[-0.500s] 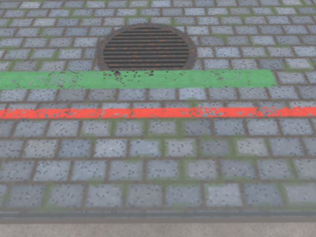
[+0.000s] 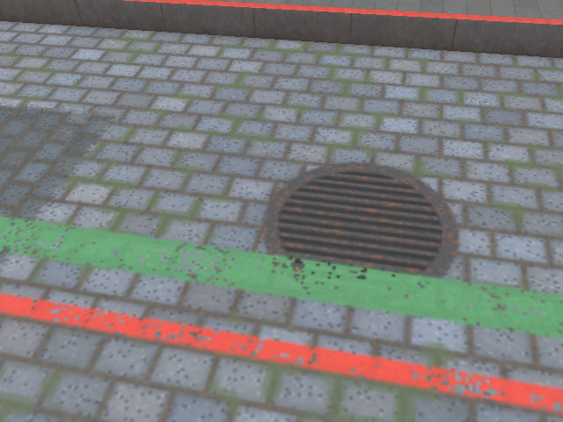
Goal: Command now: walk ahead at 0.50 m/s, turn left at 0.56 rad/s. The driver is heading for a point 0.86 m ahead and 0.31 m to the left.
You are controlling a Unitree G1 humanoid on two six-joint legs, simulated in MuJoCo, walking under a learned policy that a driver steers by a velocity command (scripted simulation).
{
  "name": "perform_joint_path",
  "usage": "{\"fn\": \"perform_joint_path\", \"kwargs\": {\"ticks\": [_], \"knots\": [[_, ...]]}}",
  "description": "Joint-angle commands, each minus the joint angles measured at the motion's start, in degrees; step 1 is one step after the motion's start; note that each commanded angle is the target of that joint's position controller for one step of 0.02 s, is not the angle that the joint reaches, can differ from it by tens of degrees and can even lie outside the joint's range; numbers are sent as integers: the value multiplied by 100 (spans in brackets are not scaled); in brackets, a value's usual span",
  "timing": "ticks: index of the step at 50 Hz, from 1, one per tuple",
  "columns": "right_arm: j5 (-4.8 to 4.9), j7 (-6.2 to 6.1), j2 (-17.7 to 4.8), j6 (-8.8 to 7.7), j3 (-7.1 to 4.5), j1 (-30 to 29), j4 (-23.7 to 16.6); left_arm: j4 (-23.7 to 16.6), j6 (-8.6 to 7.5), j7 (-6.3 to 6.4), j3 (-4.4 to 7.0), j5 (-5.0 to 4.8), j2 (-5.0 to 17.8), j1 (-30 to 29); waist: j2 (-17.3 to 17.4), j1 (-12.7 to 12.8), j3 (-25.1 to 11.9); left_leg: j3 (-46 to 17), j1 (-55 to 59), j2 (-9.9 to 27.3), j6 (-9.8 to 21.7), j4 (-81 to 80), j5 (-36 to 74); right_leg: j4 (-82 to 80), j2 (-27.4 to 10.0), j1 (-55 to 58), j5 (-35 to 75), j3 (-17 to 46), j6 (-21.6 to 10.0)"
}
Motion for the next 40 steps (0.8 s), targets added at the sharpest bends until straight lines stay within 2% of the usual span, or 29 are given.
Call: {"fn": "perform_joint_path", "kwargs": {"ticks": [1,3,4,5,6,7,9,10,11,12,13,14,15,16,17,18,19,20,21,22,23,25,31,33,35,37,38,39,40], "knots": [[77,26,87,-381,184,-1693,-663,-771,9,230,-56,-118,-56,-215,13,883,667,-1984,-611,935,983,-3112,559,-823,-212,-696,-679,-502,35],[-5,-99,-238,-619,151,-1494,-798,-994,-149,424,49,-180,313,-649,57,670,473,-1623,-1009,723,703,-3225,1098,-2181,-479,384,-433,-709,479],[-18,-153,-424,-687,119,-1447,-925,-1060,-182,424,47,-202,332,-761,-62,638,402,-1373,-1271,626,535,-3229,1476,-3302,-628,1216,-44,-794,700],[104,-164,-662,-702,16,-1527,-1063,-1158,-171,398,15,-238,263,-911,-180,637,470,-1099,-1780,486,359,-3294,1498,-4807,-672,2375,-99,-966,931],[258,-133,-766,-673,-44,-1020,-959,-1241,-87,356,-41,-305,13,-1245,110,439,538,-1303,-1699,605,459,-3395,1487,-5331,-590,2768,-382,-1126,1227],[299,-60,-799,-615,-110,-513,-842,-1232,4,293,-119,-294,-147,-1345,379,243,679,-1643,-796,942,583,-3220,1473,-5776,-521,2370,-260,-1153,1291],[265,71,-843,-523,-233,168,-754,-1183,22,286,-83,-280,9,-1555,424,3,736,-2298,895,1393,744,-2671,2199,-7083,-318,1824,402,-1239,1132],[231,111,-755,-489,-240,311,-740,-1188,-56,343,14,-320,236,-1594,485,26,627,-2541,1422,1523,684,-2420,2693,-7426,-244,1986,454,-1285,903],[110,143,-649,-494,-233,223,-821,-1094,-212,434,169,-402,557,-1103,462,262,210,-2533,1367,1426,413,-1820,3420,-7145,-335,2926,622,-1205,464],[34,122,-93,-535,-87,191,-974,-747,-358,525,276,-406,861,195,-350,638,-931,-1968,694,762,-45,-154,3220,-6829,-1102,4923,1458,-326,-494],[-96,107,587,-590,109,979,-1207,-641,-360,476,277,-483,1160,1149,-2484,575,-2548,-1229,-1435,-252,-574,1582,-723,-7831,-2764,7668,1774,2778,-2338],[52,80,-165,-479,-120,-190,-1295,-392,-309,523,386,-311,1075,1351,-1376,1075,-955,-978,-2930,179,-532,2951,-633,-8637,-2676,6889,258,3421,-1673],[114,-8,-135,-376,-122,-566,-1337,-384,-279,533,380,-335,960,783,-782,853,-52,-856,-3177,580,-405,3561,339,-8773,-2510,5646,-926,2514,-1093],[120,-93,-105,-293,-99,-502,-1182,-505,-261,572,226,-321,406,179,-409,599,188,-756,-2646,1060,-340,3259,1184,-8976,-2280,4615,-1214,1617,-798],[-1,-101,-19,-271,-93,-476,-1073,-538,-244,568,65,-344,-194,-99,-392,407,254,-775,-2088,1299,-294,2746,1582,-9226,-2065,4114,-627,938,-697],[-123,-36,-21,-247,-93,-720,-1098,-593,-232,611,13,-384,-446,-275,-299,297,373,-617,-1671,1463,-385,2447,1505,-9474,-1933,3758,-240,494,-648],[-106,26,83,-216,-96,-912,-1118,-569,-232,665,30,-385,-479,-358,-304,251,304,-534,-1491,1523,-412,2212,1369,-9600,-1800,3725,78,95,-612],[-28,103,106,-206,-98,-1086,-1125,-509,-246,694,84,-336,-386,-292,-328,296,358,-480,-1538,1556,-428,2013,1471,-9711,-1714,3757,284,-299,-599],[711,-147,-181,2,-204,-1371,-1634,-333,-288,645,332,-628,349,-30,-169,345,833,-499,-1834,1538,-426,2072,1605,-9629,-1664,3675,590,-819,-143],[699,-229,-128,72,-176,-1483,-1706,-235,-289,645,356,-633,350,71,-106,342,798,-560,-1927,1561,-405,1835,1828,-9641,-1621,3683,789,-1028,-64],[589,-261,-98,114,-178,-1427,-1801,-206,-274,659,365,-571,324,108,-114,279,777,-575,-1863,1555,-413,1579,2047,-9632,-1604,3639,1002,-1238,-60],[476,-214,-69,181,-180,-1499,-2013,-218,-232,694,410,-502,380,-18,-308,169,742,-377,-1481,1577,-424,778,2544,-9677,-1486,3443,1056,-1689,-70],[468,-1,-8,258,-160,-2575,-2543,-94,-108,732,591,-596,724,574,-111,640,1124,109,-1264,1574,-218,-1092,2700,-9582,-1774,4528,1331,-2145,-62],[463,47,-72,255,-200,-2730,-2679,-86,-26,714,636,-611,836,652,-178,648,1167,431,-922,1355,-70,-1437,2240,-9229,-1795,4826,2479,-2322,11],[444,53,-253,269,-303,-2510,-2747,-96,57,724,704,-665,1058,704,-498,438,934,806,-177,937,124,-1511,1538,-8469,-1796,5055,4642,-2476,62],[444,9,-707,272,-565,-1114,-2416,-175,141,749,755,-740,1230,530,-582,-331,296,907,1704,496,448,-2253,1678,-6630,-1592,4695,5430,-2652,235],[415,-118,-1179,309,-775,-67,-2122,-327,88,758,727,-655,1128,432,-291,-767,-214,-60,3712,964,741,-2264,2015,-4963,-1368,3100,3707,-2587,498],[436,-183,-1816,269,-843,-142,-2117,-720,-117,644,449,-440,245,795,1192,-75,-597,-3131,5788,2548,1766,-2405,1824,-2866,-263,219,-2183,-2150,807],[327,-219,-1526,240,-730,339,-2206,-930,-425,538,464,-665,521,202,859,-451,-1433,-4631,6006,2985,2071,-3403,1099,-2110,-25,-451,-2442,-760,765]]}}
